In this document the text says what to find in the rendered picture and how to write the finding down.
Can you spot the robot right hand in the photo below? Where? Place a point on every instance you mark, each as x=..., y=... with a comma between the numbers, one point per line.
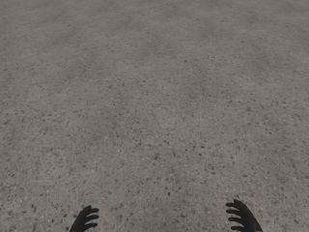
x=245, y=218

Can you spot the robot left hand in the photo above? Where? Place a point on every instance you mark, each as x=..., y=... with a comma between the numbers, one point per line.
x=79, y=224

